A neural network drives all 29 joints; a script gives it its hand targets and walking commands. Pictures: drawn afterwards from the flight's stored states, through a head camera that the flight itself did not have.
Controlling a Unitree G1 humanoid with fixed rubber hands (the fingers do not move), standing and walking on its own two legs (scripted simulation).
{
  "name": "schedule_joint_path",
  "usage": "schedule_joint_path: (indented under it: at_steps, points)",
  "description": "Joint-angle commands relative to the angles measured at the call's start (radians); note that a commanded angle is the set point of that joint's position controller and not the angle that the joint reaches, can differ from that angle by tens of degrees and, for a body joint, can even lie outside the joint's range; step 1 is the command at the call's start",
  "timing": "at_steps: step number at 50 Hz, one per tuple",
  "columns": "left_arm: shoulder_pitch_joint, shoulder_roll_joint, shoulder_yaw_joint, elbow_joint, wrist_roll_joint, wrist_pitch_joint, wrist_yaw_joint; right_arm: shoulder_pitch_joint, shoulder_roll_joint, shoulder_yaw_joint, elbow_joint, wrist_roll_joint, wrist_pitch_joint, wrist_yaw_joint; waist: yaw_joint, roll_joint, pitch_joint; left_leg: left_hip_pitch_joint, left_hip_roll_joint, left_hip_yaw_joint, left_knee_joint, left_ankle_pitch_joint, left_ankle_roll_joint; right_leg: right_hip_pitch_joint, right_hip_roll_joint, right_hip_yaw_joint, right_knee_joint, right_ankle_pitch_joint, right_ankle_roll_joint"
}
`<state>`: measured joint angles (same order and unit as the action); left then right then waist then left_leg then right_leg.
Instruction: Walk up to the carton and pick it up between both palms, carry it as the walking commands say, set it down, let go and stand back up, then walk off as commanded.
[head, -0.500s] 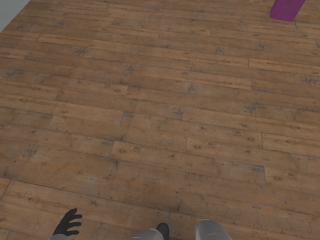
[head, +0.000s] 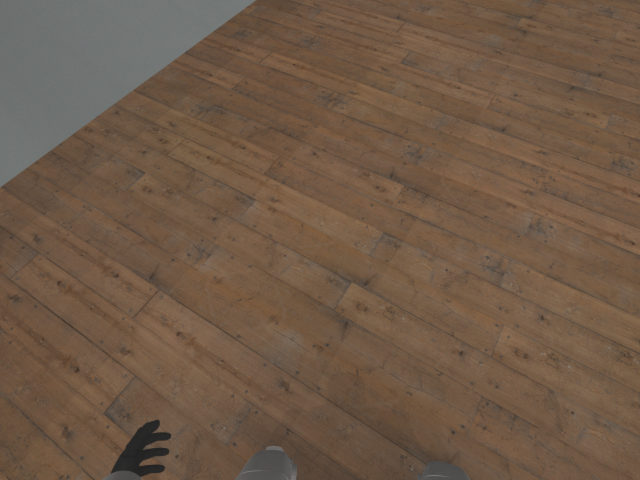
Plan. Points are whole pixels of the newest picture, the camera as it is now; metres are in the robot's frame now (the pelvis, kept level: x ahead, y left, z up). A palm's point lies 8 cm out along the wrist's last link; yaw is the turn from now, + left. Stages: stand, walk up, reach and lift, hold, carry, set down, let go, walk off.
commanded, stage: walk off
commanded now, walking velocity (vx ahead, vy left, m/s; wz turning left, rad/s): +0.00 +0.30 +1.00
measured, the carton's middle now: out of the picture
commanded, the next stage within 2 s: none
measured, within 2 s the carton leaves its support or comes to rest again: neither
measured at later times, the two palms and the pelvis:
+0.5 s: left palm out of the picture -0.05 +0.38 -0.09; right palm (431, 438) +0.18 -0.12 -0.13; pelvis +0.02 +0.09 +0.02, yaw +24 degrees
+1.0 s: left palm out of the picture -0.18 +0.50 -0.09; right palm (254, 396) +0.23 +0.12 -0.12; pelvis -0.01 +0.24 +0.02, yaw +53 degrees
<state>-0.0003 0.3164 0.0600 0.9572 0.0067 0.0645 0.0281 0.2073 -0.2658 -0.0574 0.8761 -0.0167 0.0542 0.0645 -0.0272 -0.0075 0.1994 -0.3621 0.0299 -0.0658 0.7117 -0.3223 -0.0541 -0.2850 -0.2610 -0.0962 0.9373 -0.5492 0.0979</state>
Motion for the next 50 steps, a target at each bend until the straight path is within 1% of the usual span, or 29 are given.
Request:
schedule_joint_path:
  at_steps: [1,4,5,7,8,9,10,11,14,16,20,25,27,28,29,30,31,33,34,36,37,39,44,45,46,47,48,49,50]
  points:
    - [-0.053,0.148,0.053,-0.108,-0.007,0.007,0.008,-0.022,-0.278,-0.065,-0.076,-0.006,-0.006,-0.031,-0.017,0.247,-0.231,0.054,0.033,-0.276,-0.337,0.431,0.167,-0.161,0.166,0.085,0.231,0.022,-0.025]
    - [0.043,0.113,0.050,-0.056,-0.031,-0.002,0.023,0.008,-0.240,-0.070,-0.062,-0.015,-0.003,-0.026,-0.003,0.266,-0.317,0.190,0.030,-0.366,-0.290,0.676,0.181,-0.083,0.216,0.082,-0.022,0.044,-0.036]
    - [0.110,0.119,0.050,-0.034,-0.042,-0.009,0.026,-0.015,-0.243,-0.073,-0.081,-0.005,-0.001,-0.019,0.027,0.216,-0.368,0.175,0.063,-0.419,-0.286,0.677,0.199,-0.005,0.218,0.107,-0.100,0.056,-0.045]
    - [0.220,0.095,0.043,0.022,-0.050,-0.011,0.043,-0.127,-0.176,-0.047,-0.134,-0.002,0.001,-0.009,0.103,0.154,-0.314,-0.015,0.031,-0.425,-0.329,0.424,0.149,0.239,0.223,0.103,-0.380,0.180,-0.044]
    - [0.280,0.149,0.056,0.043,-0.047,-0.010,0.056,-0.145,-0.161,-0.044,-0.148,0.009,0.005,-0.011,0.143,0.037,-0.278,-0.136,-0.045,-0.356,-0.255,0.233,0.078,0.417,0.188,0.110,-0.658,0.296,-0.037]
    - [0.322,0.212,0.068,0.044,-0.014,-0.012,0.057,-0.127,-0.070,-0.025,-0.147,0.023,-0.001,-0.014,0.159,-0.304,-0.327,-0.339,-0.161,-0.163,0.012,-0.093,0.046,0.618,-0.114,0.354,-0.705,0.349,-0.082]
    - [0.238,0.270,0.083,0.036,0.011,-0.004,0.071,-0.075,-0.093,-0.030,-0.148,-0.003,0.000,-0.022,0.096,-0.328,-0.318,-0.458,-0.080,-0.090,0.279,-0.231,-0.004,0.533,-0.406,0.419,-0.629,0.585,-0.172]
    - [0.142,0.228,0.074,0.017,-0.003,0.007,0.082,-0.084,-0.154,-0.043,-0.126,-0.020,0.011,-0.019,0.048,-0.173,-0.289,-0.394,0.010,-0.100,0.423,-0.170,-0.020,0.401,-0.374,0.319,-0.616,0.722,-0.219]
    - [-0.036,0.161,0.051,-0.076,-0.007,-0.006,0.070,0.027,-0.199,-0.050,-0.072,-0.017,0.041,0.024,-0.058,-0.042,-0.145,-0.309,0.020,0.000,0.637,-0.014,-0.052,0.205,-0.198,0.055,-0.678,0.681,-0.220]
    - [-0.004,0.145,0.051,-0.090,-0.002,-0.010,0.054,0.018,-0.173,-0.039,-0.063,-0.002,0.051,0.026,-0.057,-0.067,-0.136,-0.364,0.028,0.034,0.604,0.000,-0.070,0.273,-0.131,-0.028,-0.604,0.754,-0.203]
    - [0.197,0.194,0.079,-0.049,0.003,-0.021,0.034,-0.077,-0.130,-0.020,-0.073,0.026,0.037,0.032,0.030,-0.132,-0.147,-0.313,0.041,0.089,0.308,0.050,-0.077,0.409,-0.099,-0.093,-0.483,0.892,-0.172]
    - [0.160,0.239,0.098,-0.052,-0.003,-0.018,-0.003,0.037,-0.078,-0.016,-0.044,0.030,0.006,0.002,-0.021,-0.226,-0.294,-0.113,0.063,0.189,0.005,-0.014,-0.040,0.449,-0.150,-0.145,-0.330,0.900,-0.177]
    - [-0.006,0.213,0.092,-0.100,-0.002,-0.015,-0.023,0.256,-0.131,-0.032,0.022,0.010,-0.018,-0.019,-0.183,-0.125,-0.394,0.167,0.013,0.239,-0.214,0.126,0.026,0.309,-0.107,-0.173,-0.068,0.821,-0.127]
    - [-0.030,0.168,0.075,-0.124,-0.001,-0.018,-0.033,0.339,-0.215,-0.057,0.069,0.004,-0.034,-0.026,-0.230,0.081,-0.384,0.329,0.034,0.088,-0.260,0.607,0.085,0.087,-0.008,-0.157,0.118,0.428,-0.074]
    - [-0.039,0.100,0.061,-0.177,-0.013,-0.024,-0.041,0.303,-0.326,-0.071,0.075,-0.002,-0.036,-0.024,-0.166,0.390,-0.344,0.376,0.150,-0.258,-0.253,1.157,0.176,-0.184,0.183,-0.077,0.292,-0.178,-0.037]
    - [-0.053,0.064,0.041,-0.200,-0.011,-0.010,-0.032,0.299,-0.311,-0.067,0.060,0.007,-0.034,-0.015,-0.148,0.409,-0.336,0.379,0.173,-0.415,-0.252,1.151,0.218,-0.330,0.236,0.007,0.383,-0.289,-0.022]
    - [-0.064,0.069,0.040,-0.198,-0.004,-0.001,-0.025,0.232,-0.315,-0.063,0.035,0.002,-0.033,-0.018,-0.120,0.310,-0.308,0.311,0.186,-0.452,-0.311,0.877,0.216,-0.353,0.221,0.077,0.405,-0.235,-0.032]
    - [-0.030,0.117,0.038,-0.157,0.007,0.022,-0.006,0.072,-0.292,-0.068,-0.034,0.001,-0.022,-0.035,-0.065,0.231,-0.197,0.120,0.113,-0.411,-0.442,0.234,0.159,-0.291,0.144,0.070,0.314,0.007,-0.032]
    - [0.004,0.127,0.045,-0.104,0.002,0.033,-0.012,0.013,-0.261,-0.057,-0.040,-0.004,-0.017,-0.040,-0.029,0.220,-0.200,0.113,0.038,-0.321,-0.447,0.162,0.113,-0.225,0.153,0.058,0.283,0.070,-0.032]
    - [0.063,0.100,0.039,-0.054,-0.001,0.032,-0.003,0.037,-0.222,-0.049,-0.031,-0.011,-0.018,-0.034,-0.001,0.221,-0.298,0.251,-0.004,-0.300,-0.396,0.421,0.120,-0.209,0.183,0.041,0.225,0.093,-0.039]
    - [0.086,0.089,0.041,-0.032,0.002,0.031,0.002,0.084,-0.209,-0.055,-0.025,-0.006,-0.022,-0.033,-0.023,0.221,-0.347,0.309,-0.013,-0.332,-0.409,0.508,0.083,-0.194,0.211,0.033,0.199,0.104,-0.037]
    - [0.106,0.092,0.042,-0.012,-0.006,0.034,0.018,0.058,-0.185,-0.054,-0.044,-0.006,-0.029,-0.035,-0.003,0.168,-0.388,0.319,-0.026,-0.357,-0.413,0.516,0.085,-0.143,0.218,0.077,0.106,0.092,-0.032]
    - [0.139,0.146,0.066,0.011,-0.029,0.027,0.045,-0.079,-0.166,-0.041,-0.096,-0.004,0.019,-0.008,0.035,0.175,-0.255,0.029,-0.111,-0.385,-0.498,0.444,-0.054,0.184,0.285,0.063,-0.390,0.055,-0.086]
    - [0.214,0.164,0.075,0.031,-0.033,0.018,0.054,-0.074,-0.159,-0.042,-0.100,0.005,0.017,-0.009,0.057,0.116,-0.271,-0.010,-0.124,-0.362,-0.514,0.349,-0.080,0.310,0.267,0.055,-0.566,0.115,-0.086]
    - [0.313,0.210,0.093,0.052,-0.018,0.009,0.066,-0.096,-0.164,-0.044,-0.121,0.024,0.014,-0.005,0.105,0.004,-0.307,-0.174,-0.239,-0.245,-0.376,0.195,-0.176,0.544,0.159,0.095,-0.790,0.183,-0.139]
    - [0.298,0.298,0.121,0.050,-0.001,0.007,0.076,-0.028,-0.131,-0.049,-0.097,0.023,0.008,0.005,0.093,-0.430,-0.375,-0.295,-0.275,-0.169,0.196,-0.142,-0.077,0.549,-0.213,0.418,-0.729,0.232,-0.223]
    - [0.152,0.245,0.096,0.008,0.017,0.008,0.089,-0.052,-0.161,-0.039,-0.117,-0.025,0.008,0.002,0.042,-0.296,-0.273,-0.440,-0.056,-0.086,0.421,-0.131,-0.032,0.376,-0.433,0.353,-0.717,0.372,-0.291]
    - [0.099,0.199,0.081,-0.003,0.008,0.003,0.100,-0.065,-0.174,-0.042,-0.104,-0.029,0.015,0.017,-0.010,-0.154,-0.229,-0.407,-0.002,-0.109,0.558,-0.099,-0.036,0.289,-0.392,0.268,-0.716,0.523,-0.295]
    - [0.002,0.153,0.057,-0.045,0.001,-0.003,0.100,0.007,-0.162,-0.041,-0.074,-0.012,0.022,0.024,-0.075,-0.072,-0.173,-0.393,-0.013,-0.071,0.617,-0.043,-0.023,0.260,-0.273,0.094,-0.675,0.601,-0.238]
